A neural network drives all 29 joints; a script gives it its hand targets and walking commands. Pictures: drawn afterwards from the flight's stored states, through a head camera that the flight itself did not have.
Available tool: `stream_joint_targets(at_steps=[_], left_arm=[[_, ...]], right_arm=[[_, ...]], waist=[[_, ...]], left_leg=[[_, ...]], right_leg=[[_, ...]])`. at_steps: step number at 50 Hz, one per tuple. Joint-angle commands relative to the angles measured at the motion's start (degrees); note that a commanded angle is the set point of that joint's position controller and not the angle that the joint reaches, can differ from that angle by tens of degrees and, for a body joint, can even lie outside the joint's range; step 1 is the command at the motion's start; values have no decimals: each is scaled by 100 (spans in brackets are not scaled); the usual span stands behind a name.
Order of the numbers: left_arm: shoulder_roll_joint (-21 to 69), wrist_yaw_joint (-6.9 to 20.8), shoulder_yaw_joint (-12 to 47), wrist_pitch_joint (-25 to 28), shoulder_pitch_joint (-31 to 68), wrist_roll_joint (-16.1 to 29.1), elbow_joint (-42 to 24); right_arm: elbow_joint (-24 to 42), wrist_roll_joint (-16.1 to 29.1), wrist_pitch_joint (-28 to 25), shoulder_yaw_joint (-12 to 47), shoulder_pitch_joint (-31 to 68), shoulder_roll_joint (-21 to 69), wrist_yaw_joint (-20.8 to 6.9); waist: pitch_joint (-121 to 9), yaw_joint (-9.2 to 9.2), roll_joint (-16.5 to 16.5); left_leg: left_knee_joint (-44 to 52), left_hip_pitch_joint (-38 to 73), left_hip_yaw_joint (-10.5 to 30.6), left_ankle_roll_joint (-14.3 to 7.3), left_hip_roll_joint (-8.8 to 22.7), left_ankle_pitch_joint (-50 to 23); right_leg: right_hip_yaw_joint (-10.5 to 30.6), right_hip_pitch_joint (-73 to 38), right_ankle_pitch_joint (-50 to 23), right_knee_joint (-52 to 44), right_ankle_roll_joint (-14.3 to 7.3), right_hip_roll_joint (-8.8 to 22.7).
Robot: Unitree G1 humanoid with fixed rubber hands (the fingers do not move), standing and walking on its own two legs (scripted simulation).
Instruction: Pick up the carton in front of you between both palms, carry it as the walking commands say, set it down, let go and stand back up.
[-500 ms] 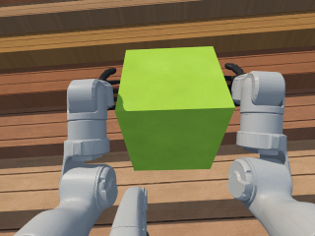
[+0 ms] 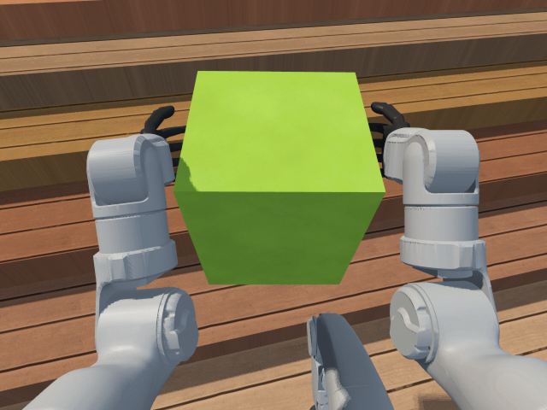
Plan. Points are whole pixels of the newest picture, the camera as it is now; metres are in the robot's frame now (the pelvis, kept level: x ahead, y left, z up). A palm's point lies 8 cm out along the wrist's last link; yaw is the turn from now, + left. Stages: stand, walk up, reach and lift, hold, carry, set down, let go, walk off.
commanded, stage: carry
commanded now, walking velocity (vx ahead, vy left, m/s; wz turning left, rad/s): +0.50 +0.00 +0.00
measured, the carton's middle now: (275, 188) +0.39 -0.02 +0.12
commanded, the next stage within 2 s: none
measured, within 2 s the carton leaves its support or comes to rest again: neither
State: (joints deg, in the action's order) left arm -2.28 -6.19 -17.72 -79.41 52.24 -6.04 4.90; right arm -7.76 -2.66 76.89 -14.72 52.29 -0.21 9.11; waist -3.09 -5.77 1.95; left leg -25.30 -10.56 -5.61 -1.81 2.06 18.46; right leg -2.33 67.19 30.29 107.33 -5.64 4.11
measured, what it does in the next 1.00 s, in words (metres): climbs: right foot 0.13 m higher, then left foot 0.13 m higher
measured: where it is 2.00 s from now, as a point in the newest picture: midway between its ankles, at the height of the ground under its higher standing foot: (250, 124)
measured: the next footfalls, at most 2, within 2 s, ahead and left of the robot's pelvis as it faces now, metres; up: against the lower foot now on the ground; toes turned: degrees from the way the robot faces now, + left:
right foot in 0.16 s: +0.33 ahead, -0.14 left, +0.13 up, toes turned -6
left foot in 0.74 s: +0.62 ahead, +0.09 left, +0.26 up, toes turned +6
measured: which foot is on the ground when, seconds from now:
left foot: down 0.00-0.16, up 0.18-0.72, down 0.74-1.00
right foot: up 0.00-0.14, down 0.16-0.74, up 0.76-1.00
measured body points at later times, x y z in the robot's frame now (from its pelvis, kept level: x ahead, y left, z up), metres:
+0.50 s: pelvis +0.27 -0.06 +0.12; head +0.30 -0.06 +0.57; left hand +0.65 +0.12 +0.29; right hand +0.68 -0.18 +0.28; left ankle +0.31 +0.06 -0.36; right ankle +0.29 -0.13 -0.61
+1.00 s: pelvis +0.54 +0.01 +0.24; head +0.58 +0.02 +0.69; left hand +0.95 +0.14 +0.40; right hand +0.92 -0.16 +0.40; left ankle +0.58 +0.09 -0.48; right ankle +0.57 -0.10 -0.31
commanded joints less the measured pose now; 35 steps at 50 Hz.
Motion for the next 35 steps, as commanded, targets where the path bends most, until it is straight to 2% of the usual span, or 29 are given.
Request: stream_joint_targets(at_steps=[1,2,3,4,5,6,7,8,9,10,11,12,13,14,15,16,17,19,20,23,25,26,28,30,31,32,33,34,35], left_arm=[[5641,945,3247,48,4007,2193,531],[5749,936,3243,56,4094,2259,586],[5881,938,3218,60,4057,2336,709],[5994,923,3197,70,3995,2363,841],[6187,931,3148,99,3979,2460,959],[6339,960,3115,137,3857,2545,1028],[6530,1002,3137,208,3887,2651,931],[6682,1074,3177,286,4138,2773,689],[6670,1138,3310,359,4397,2921,515],[6980,1211,3399,432,4468,3184,423],[7115,1272,3496,513,4768,3362,50],[7223,1313,3607,577,5098,3496,-326],[7337,1345,3712,611,5320,3601,-559],[7382,1359,3776,643,5330,3671,-749],[7364,1354,3831,640,5223,3690,-837],[7298,1333,3878,631,5040,3659,-894],[7181,1305,3862,617,4829,3602,-976],[6946,1250,3865,554,4540,3410,-1008],[6802,1233,3848,515,4367,3300,-1005],[6334,1210,3764,375,3975,2995,-738],[6097,1239,3712,297,3872,2883,-514],[6019,1263,3669,272,3928,2852,-492],[5859,1324,3524,207,4027,2837,-278],[5791,1363,3287,169,3943,2800,-4],[5812,1376,3186,152,3941,2746,131],[5776,1382,3059,133,3840,2675,340],[5787,1388,2928,121,3670,2606,551],[5829,1393,2829,125,3579,2546,744],[5869,1394,2786,156,3616,2461,821]], right_arm=[[96,2654,90,2973,4436,5816,-1688],[-6,2632,105,2862,4415,5840,-1694],[-121,2559,118,2722,4382,5815,-1692],[-294,2495,138,2592,4306,5830,-1682],[-456,2376,136,2459,4150,5804,-1676],[-552,2257,116,2385,4056,5816,-1670],[-559,2161,76,2341,4075,5828,-1668],[-531,2083,9,2309,3988,5825,-1650],[-501,1920,-69,2247,3856,5993,-1622],[-518,1748,-106,2140,3707,5772,-1557],[-330,1681,-148,2195,3834,5822,-1497],[-68,1672,-186,2218,4021,5882,-1436],[165,1657,-204,2287,4152,5847,-1376],[422,1711,-224,2402,4243,5835,-1320],[628,1745,-231,2526,4273,5828,-1272],[763,1789,-229,2658,4196,5814,-1239],[870,1831,-226,2802,4081,5794,-1221],[876,1871,-216,2956,3760,5750,-1205],[894,1919,-202,3079,3695,5753,-1209],[809,2051,-95,3339,3741,5708,-1246],[614,2077,-17,3365,3780,5628,-1268],[503,2095,11,3378,3861,5603,-1273],[314,2165,55,3337,3950,5613,-1257],[126,2213,99,3223,4074,5717,-1225],[26,2255,104,3220,4090,5801,-1218],[-113,2303,108,3210,4093,5913,-1213],[-269,2331,97,3126,3986,5974,-1219],[-447,2353,71,3057,3854,6102,-1229],[-490,2407,22,3014,3856,6220,-1248]], waist=[[-1208,334,-902],[-1089,338,-1022],[-1194,394,-1240],[-1537,617,-1560],[-1904,834,-1789],[-2400,1249,-2021],[-2833,1692,-1865],[-3104,1858,-1240],[-3423,1199,882],[-4526,1072,1172],[-4168,1055,774],[-3618,988,440],[-3195,884,236],[-3052,819,300],[-2977,868,131],[-2934,905,52],[-2926,958,-73],[-2991,959,-170],[-3013,982,121],[-2694,1298,273],[-2333,1337,38],[-2104,1189,-62],[-1663,990,217],[-1447,843,668],[-1465,819,881],[-1585,681,1148],[-1780,567,1127],[-2163,355,1382],[-2565,56,1620]], left_leg=[[1760,1146,1123,-975,1124,-636],[2270,514,721,-972,964,-870],[2299,-49,73,-917,746,-2302],[1889,-187,-348,-889,702,-4750],[1252,261,-419,-817,769,-7333],[214,741,-549,-664,903,-8858],[-1376,994,-720,-392,805,-8966],[-2986,495,-480,-231,551,-7321],[-5187,-1683,99,287,-459,-1455],[-7404,-1941,1437,149,-777,-394],[-7999,-2535,1598,-43,-688,-560],[-8041,-3065,1441,-227,-515,-581],[-7872,-3424,1353,-361,-323,-672],[-7832,-3639,1258,-434,-199,-501],[-7754,-3810,1155,-472,-96,-510],[-7621,-3997,1057,-483,-28,-494],[-7193,-4076,886,-446,14,-57],[-6837,-4326,649,-408,67,19],[-7462,-4607,457,-464,11,60],[-9248,-6886,576,-552,176,914],[-9576,-7752,593,-533,308,1113],[-8962,-7547,435,-520,385,987],[-8154,-6949,54,-378,454,552],[-6771,-5770,-229,-319,480,474],[-5834,-4860,-466,-342,408,399],[-5177,-3910,-619,-467,308,-27],[-4386,-3069,-904,-549,-17,-327],[-4125,-2674,-1161,-625,-315,-422],[-3716,-2195,-1270,-658,-548,-198]], right_leg=[[-391,456,-482,-1364,89,315],[-651,-528,-657,-2290,68,270],[-988,-1642,-1014,-3002,2,78],[-1192,-2816,-1654,-3563,-139,-184],[-1471,-3344,-1830,-3980,-189,-546],[-1628,-3885,-1808,-4295,-227,-754],[-1608,-4848,-2118,-5633,-77,-1010],[-910,-5966,-2297,-7050,41,-1113],[2767,-7399,-4623,-7799,-863,928],[4414,-7600,-4080,-8017,-1583,1412],[4079,-7296,-3034,-7943,-1598,1181],[3656,-7032,-2443,-7874,-1333,1093],[3250,-6744,-2020,-7906,-1060,1046],[3042,-6655,-1642,-8040,-1006,1029],[2794,-6641,-1160,-8143,-906,1057],[2615,-6727,-1057,-8223,-872,1077],[2523,-6793,-1334,-8335,-989,1179],[2144,-7111,-2113,-8281,-1065,1171],[2021,-7228,-2586,-8347,-1223,1260],[2402,-8523,-2440,-8509,-1350,1638],[2202,-8790,-1892,-8643,-1120,1614],[1870,-8327,-1425,-8778,-861,1280],[1380,-7414,-930,-9272,-648,935],[847,-6581,-1718,-10034,-769,739],[209,-6227,-2731,-10131,-706,566],[-341,-5915,-4042,-10069,-659,457],[-565,-5866,-6164,-9766,-597,453],[-696,-6417,-8801,-9105,-508,613],[-787,-6876,-10280,-8200,-359,763]])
